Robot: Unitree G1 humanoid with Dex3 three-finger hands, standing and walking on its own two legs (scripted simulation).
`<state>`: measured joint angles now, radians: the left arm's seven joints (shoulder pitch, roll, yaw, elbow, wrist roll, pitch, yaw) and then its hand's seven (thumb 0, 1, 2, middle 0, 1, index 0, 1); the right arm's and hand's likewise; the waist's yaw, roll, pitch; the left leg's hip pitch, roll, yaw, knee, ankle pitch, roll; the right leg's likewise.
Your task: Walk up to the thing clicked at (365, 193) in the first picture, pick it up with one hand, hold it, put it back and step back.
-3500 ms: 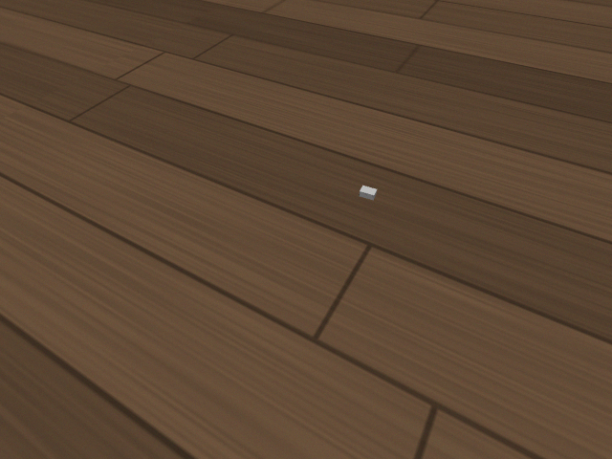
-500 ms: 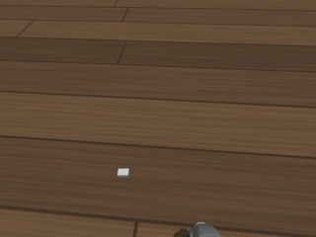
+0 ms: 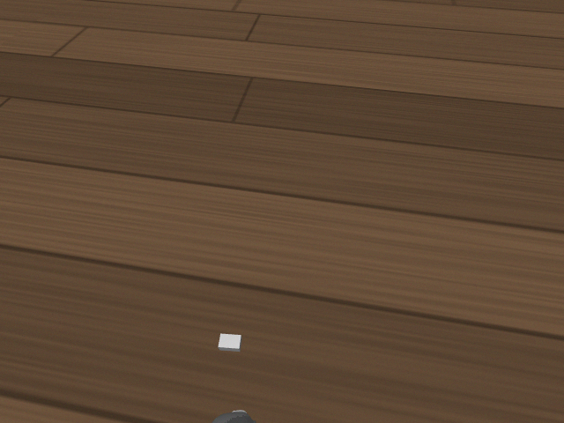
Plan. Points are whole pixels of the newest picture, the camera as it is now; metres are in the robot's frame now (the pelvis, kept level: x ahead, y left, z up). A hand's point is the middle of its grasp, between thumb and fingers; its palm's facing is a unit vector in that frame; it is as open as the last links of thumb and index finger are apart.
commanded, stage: walk up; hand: left
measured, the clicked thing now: (230, 342) +0.46 +0.21 -0.74
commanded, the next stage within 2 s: stand in 1.46 s
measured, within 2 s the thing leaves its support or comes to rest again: neither
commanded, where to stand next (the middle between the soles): +0.09 -0.03 m, yaw +0 degrees
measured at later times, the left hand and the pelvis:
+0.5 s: hand (144, 415) +0.16 +0.24 -0.13, palm faces -0.05 -0.93 -0.35, open 7.4 cm; pelvis +0.05 -0.01 +0.01, yaw -1 degrees
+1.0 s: hand (145, 418) +0.15 +0.23 -0.13, palm faces -0.03 -0.95 -0.32, open 7.4 cm; pelvis +0.06 -0.01 +0.03, yaw -1 degrees
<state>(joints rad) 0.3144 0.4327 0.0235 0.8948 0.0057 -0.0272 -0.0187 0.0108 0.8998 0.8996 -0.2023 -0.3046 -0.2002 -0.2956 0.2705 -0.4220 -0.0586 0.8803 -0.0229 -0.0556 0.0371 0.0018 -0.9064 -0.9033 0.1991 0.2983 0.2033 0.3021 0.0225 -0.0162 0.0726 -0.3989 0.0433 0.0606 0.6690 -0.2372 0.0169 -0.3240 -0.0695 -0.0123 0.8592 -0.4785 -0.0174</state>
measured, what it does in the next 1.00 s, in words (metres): steps on the spot: right foot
